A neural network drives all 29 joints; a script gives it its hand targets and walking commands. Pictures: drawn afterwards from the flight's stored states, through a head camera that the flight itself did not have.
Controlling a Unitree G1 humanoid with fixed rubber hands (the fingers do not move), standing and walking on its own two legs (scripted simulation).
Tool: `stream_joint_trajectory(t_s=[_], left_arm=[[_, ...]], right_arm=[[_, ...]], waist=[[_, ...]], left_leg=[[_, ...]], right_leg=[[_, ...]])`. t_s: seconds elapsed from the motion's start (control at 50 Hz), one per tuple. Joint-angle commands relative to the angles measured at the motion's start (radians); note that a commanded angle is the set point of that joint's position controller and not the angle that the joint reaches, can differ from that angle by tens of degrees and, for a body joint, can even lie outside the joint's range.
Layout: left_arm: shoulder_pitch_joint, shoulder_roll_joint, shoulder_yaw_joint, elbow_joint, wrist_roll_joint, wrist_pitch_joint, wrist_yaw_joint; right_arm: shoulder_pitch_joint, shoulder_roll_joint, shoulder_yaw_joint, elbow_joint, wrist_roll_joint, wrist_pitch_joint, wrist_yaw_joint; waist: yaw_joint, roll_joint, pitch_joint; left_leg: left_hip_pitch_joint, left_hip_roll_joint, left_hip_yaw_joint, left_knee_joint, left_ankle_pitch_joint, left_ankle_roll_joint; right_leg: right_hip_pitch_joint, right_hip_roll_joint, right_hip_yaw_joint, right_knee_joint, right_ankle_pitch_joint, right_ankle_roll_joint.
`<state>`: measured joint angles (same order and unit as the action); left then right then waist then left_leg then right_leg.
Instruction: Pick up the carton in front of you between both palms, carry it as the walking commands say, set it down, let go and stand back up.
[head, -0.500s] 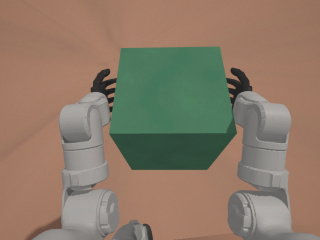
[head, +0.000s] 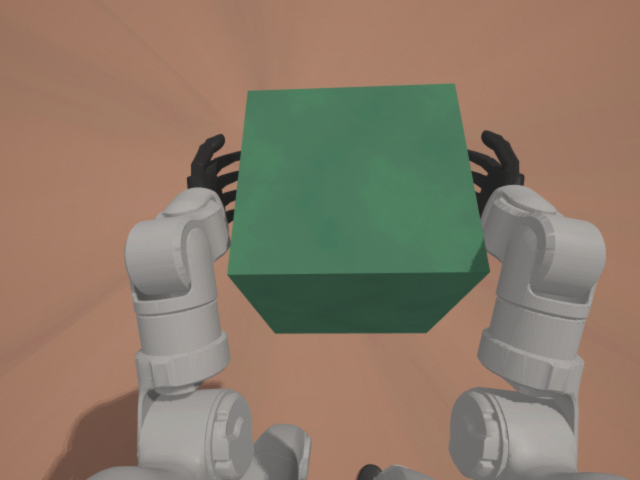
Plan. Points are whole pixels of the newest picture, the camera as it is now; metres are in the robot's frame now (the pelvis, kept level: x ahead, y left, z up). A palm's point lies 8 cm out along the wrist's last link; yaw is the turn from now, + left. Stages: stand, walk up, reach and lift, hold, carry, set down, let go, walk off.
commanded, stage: carry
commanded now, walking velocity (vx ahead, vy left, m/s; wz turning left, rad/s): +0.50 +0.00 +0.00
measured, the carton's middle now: (349, 229) +0.38 +0.03 +0.07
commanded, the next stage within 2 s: none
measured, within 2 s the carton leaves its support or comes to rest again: neither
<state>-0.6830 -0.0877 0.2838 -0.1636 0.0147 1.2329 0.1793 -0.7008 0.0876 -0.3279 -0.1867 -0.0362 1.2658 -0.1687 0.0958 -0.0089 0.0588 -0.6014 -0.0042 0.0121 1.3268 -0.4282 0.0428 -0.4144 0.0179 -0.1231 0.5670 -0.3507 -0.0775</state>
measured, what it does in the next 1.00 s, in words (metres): climbs: left foot, then right foot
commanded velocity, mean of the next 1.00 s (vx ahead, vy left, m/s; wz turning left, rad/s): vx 0.50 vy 0.00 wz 0.00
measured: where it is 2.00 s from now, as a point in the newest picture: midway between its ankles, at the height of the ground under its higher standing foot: (361, 205)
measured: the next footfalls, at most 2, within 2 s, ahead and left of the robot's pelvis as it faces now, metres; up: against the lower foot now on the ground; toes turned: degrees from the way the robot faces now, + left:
left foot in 0.22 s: +0.34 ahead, +0.11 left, +0.03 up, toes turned +5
right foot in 0.62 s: +0.56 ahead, -0.09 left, +0.05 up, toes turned -7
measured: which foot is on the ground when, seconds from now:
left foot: up 0.00-0.20, down 0.22-0.64, up 0.66-1.00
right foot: down 0.00-0.22, up 0.24-0.60, down 0.62-1.00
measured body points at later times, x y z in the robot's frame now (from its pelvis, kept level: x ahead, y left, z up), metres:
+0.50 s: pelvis +0.32 +0.03 +0.03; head +0.38 +0.03 +0.48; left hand +0.72 +0.14 +0.17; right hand +0.69 -0.16 +0.17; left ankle +0.29 +0.11 -0.70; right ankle +0.38 -0.09 -0.63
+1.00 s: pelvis +0.65 +0.01 +0.05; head +0.68 +0.00 +0.50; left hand +1.03 +0.16 +0.21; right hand +1.03 -0.14 +0.21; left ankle +0.79 +0.10 -0.65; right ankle +0.52 -0.09 -0.68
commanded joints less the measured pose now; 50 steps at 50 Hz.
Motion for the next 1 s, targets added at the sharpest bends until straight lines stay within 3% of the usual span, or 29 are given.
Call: stream_joint_trajectory(t_s=[0.0,0.06,0.14,0.16,0.18,0.2,0.22,0.24,0.26,0.3,0.32,0.38,0.44,0.52,0.54,0.58,0.6,0.62,0.64,0.66,0.68,0.7,0.74,0.78,0.84,0.92,0.94,0.96,0.98], left_arm=[[-0.819,-0.901,-0.773,-0.149,-0.436,-0.012,-0.148],[-0.775,-0.858,-0.748,-0.102,-0.429,-0.004,-0.145],[-0.7,-0.824,-0.695,0.015,-0.379,0.014,-0.145],[-0.688,-0.821,-0.68,0.04,-0.363,0.017,-0.145],[-0.682,-0.818,-0.667,0.06,-0.348,0.021,-0.143],[-0.674,-0.814,-0.654,0.073,-0.324,0.022,-0.141],[-0.672,-0.809,-0.634,0.082,-0.301,0.026,-0.139],[-0.673,-0.819,-0.616,0.08,-0.288,0.03,-0.137],[-0.721,-0.815,-0.598,0.08,-0.274,0.026,-0.129],[-0.71,-0.843,-0.585,0.071,-0.236,0.015,-0.117],[-0.697,-0.849,-0.57,0.073,-0.213,0.008,-0.113],[-0.659,-0.827,-0.566,0.052,-0.169,-0.011,-0.094],[-0.622,-0.776,-0.569,0.026,-0.153,-0.015,-0.078],[-0.602,-0.724,-0.582,0.029,-0.157,0.009,-0.076],[-0.611,-0.718,-0.585,0.039,-0.164,0.016,-0.079],[-0.619,-0.718,-0.585,0.075,-0.183,0.026,-0.088],[-0.597,-0.723,-0.58,0.099,-0.192,0.03,-0.092],[-0.621,-0.71,-0.577,0.104,-0.199,0.029,-0.09],[-0.622,-0.746,-0.588,0.116,-0.218,0.031,-0.092],[-0.679,-0.792,-0.612,0.076,-0.26,0.032,-0.102],[-0.724,-0.841,-0.647,0.039,-0.301,0.027,-0.111],[-0.79,-0.882,-0.67,0.007,-0.335,0.02,-0.12],[-0.878,-0.937,-0.71,-0.049,-0.397,0.001,-0.133],[-0.887,-0.932,-0.721,-0.065,-0.419,-0.009,-0.139],[-0.829,-0.882,-0.707,-0.044,-0.413,-0.006,-0.135],[-0.729,-0.834,-0.663,0.052,-0.365,0.009,-0.134],[-0.714,-0.83,-0.651,0.074,-0.35,0.012,-0.134],[-0.702,-0.827,-0.64,0.093,-0.336,0.014,-0.134],[-0.69,-0.825,-0.632,0.108,-0.318,0.016,-0.133]], right_arm=[[-0.6,0.751,0.629,0.003,0.182,-0.03,0.086],[-0.574,0.705,0.618,0.022,0.158,-0.027,0.07],[-0.562,0.697,0.617,0.08,0.162,-0.007,0.074],[-0.576,0.704,0.619,0.09,0.172,-0.003,0.078],[-0.58,0.717,0.621,0.107,0.183,0.0,0.083],[-0.574,0.728,0.621,0.126,0.196,0.001,0.089],[-0.578,0.743,0.621,0.132,0.209,0.001,0.095],[-0.614,0.753,0.635,0.135,0.226,-0.007,0.099],[-0.644,0.796,0.654,0.119,0.257,-0.008,0.108],[-0.742,0.887,0.714,0.046,0.344,-0.021,0.13],[-0.791,0.925,0.745,0.015,0.381,-0.031,0.138],[-0.837,0.943,0.779,-0.046,0.438,-0.052,0.146],[-0.803,0.888,0.77,-0.066,0.442,-0.051,0.14],[-0.717,0.816,0.728,-0.001,0.394,-0.029,0.131],[-0.701,0.802,0.716,0.025,0.379,-0.023,0.129],[-0.67,0.782,0.689,0.076,0.352,-0.01,0.123],[-0.673,0.763,0.671,0.091,0.335,-0.003,0.12],[-0.664,0.767,0.647,0.105,0.321,0.008,0.117],[-0.684,0.757,0.631,0.105,0.303,0.013,0.113],[-0.69,0.779,0.627,0.119,0.285,0.013,0.109],[-0.666,0.784,0.602,0.121,0.26,0.009,0.105],[-0.674,0.8,0.589,0.124,0.24,0.004,0.102],[-0.681,0.815,0.586,0.115,0.213,-0.008,0.095],[-0.67,0.802,0.591,0.104,0.191,-0.02,0.082],[-0.636,0.749,0.591,0.098,0.172,-0.021,0.064],[-0.594,0.726,0.596,0.14,0.171,-0.006,0.068],[-0.598,0.73,0.597,0.15,0.178,-0.003,0.072],[-0.605,0.739,0.598,0.161,0.186,-0.001,0.077],[-0.594,0.749,0.597,0.182,0.195,-0.002,0.082]], waist=[[-0.018,-0.056,-0.576],[-0.012,-0.082,-0.522],[-0.034,-0.157,-0.463],[-0.06,-0.166,-0.474],[-0.11,-0.152,-0.508],[-0.158,-0.106,-0.584],[-0.189,0.029,-0.67],[-0.187,0.322,-0.68],[-0.179,0.259,-0.633],[-0.181,0.062,-0.578],[-0.171,0.043,-0.57],[-0.147,0.086,-0.584],[-0.165,0.104,-0.554],[-0.16,0.153,-0.499],[-0.147,0.164,-0.497],[-0.067,0.109,-0.561],[-0.015,0.04,-0.635],[-0.01,-0.251,-0.711],[-0.008,-0.288,-0.657],[-0.004,-0.179,-0.596],[0.004,-0.056,-0.572],[-0.01,-0.004,-0.56],[-0.035,-0.039,-0.56],[-0.032,-0.078,-0.551],[-0.021,-0.092,-0.516],[-0.026,-0.151,-0.464],[-0.046,-0.161,-0.469],[-0.088,-0.161,-0.494],[-0.144,-0.131,-0.558]], left_leg=[[-0.233,0.038,-0.013,-0.103,0.018,-0.004],[-0.216,0.041,0.033,-0.331,0.065,-0.018],[0.031,-0.028,0.161,-0.633,0.171,0.003],[0.127,-0.059,0.194,-0.677,0.186,0.015],[0.282,-0.088,0.228,-0.749,0.237,0.03],[0.515,-0.075,0.196,-0.784,0.246,0.042],[0.746,0.142,-0.153,-0.822,0.032,0.109],[0.901,0.367,-0.654,-0.957,0.199,0.264],[0.904,0.357,-0.664,-0.943,0.314,0.288],[0.829,0.314,-0.462,-0.86,0.538,0.238],[0.788,0.295,-0.399,-0.869,0.538,0.211],[0.752,0.277,-0.305,-0.902,0.465,0.188],[0.737,0.265,-0.212,-0.926,0.477,0.198],[0.617,0.213,-0.053,-0.923,0.541,0.134],[0.599,0.208,-0.027,-0.888,0.606,0.115],[0.488,0.168,0.08,-0.641,0.773,0.048],[0.326,0.143,0.096,-0.442,0.589,0.005],[0.024,0.01,0.083,-0.146,0.19,-0.038],[-0.158,-0.061,0.011,0.026,-0.098,-0.033],[-0.247,-0.016,-0.042,0.13,-0.09,-0.009],[-0.282,0.008,-0.042,0.15,-0.065,-0.003],[-0.281,0.035,-0.046,0.091,-0.027,0.001],[-0.236,0.056,-0.037,-0.009,0.017,-0.001],[-0.241,0.055,-0.007,-0.079,0.04,-0.011],[-0.242,0.065,0.028,-0.29,0.075,-0.027],[-0.032,0.002,0.145,-0.597,0.166,-0.006],[0.054,-0.03,0.18,-0.65,0.171,0.006],[0.18,-0.068,0.217,-0.703,0.192,0.018],[0.398,-0.092,0.242,-0.773,0.231,0.032]], right_leg=[[0.646,-0.292,0.398,-0.132,0.5,-0.155],[0.603,-0.262,0.296,-0.163,0.541,-0.162],[0.476,-0.197,0.126,-0.143,0.718,-0.093],[0.456,-0.197,0.094,-0.079,0.844,-0.071],[0.412,-0.188,0.04,0.039,0.938,-0.039],[0.308,-0.161,0.012,0.201,0.837,-0.003],[0.09,-0.119,0.027,0.442,0.507,0.036],[-0.219,0.066,0.073,0.689,-0.103,0.063],[-0.333,0.041,0.16,0.855,-0.148,0.037],[-0.407,-0.019,0.163,0.871,-0.096,0.017],[-0.402,-0.036,0.162,0.818,-0.066,0.016],[-0.37,-0.049,0.133,0.683,-0.049,0.022],[-0.368,-0.053,0.092,0.465,-0.048,0.041],[-0.153,-0.007,-0.015,0.147,0.055,0.04],[-0.081,0.021,-0.051,0.094,0.071,0.033],[0.256,0.073,-0.112,-0.03,0.149,0.002],[0.491,-0.051,0.065,-0.034,0.054,-0.033],[0.701,-0.353,0.624,-0.133,0.005,-0.175],[0.712,-0.365,0.812,-0.223,0.145,-0.247],[0.695,-0.358,0.704,-0.142,0.287,-0.248],[0.659,-0.343,0.615,-0.099,0.429,-0.23],[0.619,-0.324,0.538,-0.104,0.434,-0.189],[0.563,-0.295,0.454,-0.144,0.337,-0.139],[0.555,-0.284,0.397,-0.166,0.338,-0.146],[0.557,-0.266,0.301,-0.187,0.405,-0.157],[0.473,-0.205,0.143,-0.17,0.594,-0.096],[0.456,-0.201,0.111,-0.122,0.715,-0.076],[0.431,-0.197,0.067,-0.023,0.853,-0.05],[0.361,-0.177,0.013,0.132,0.895,-0.014]])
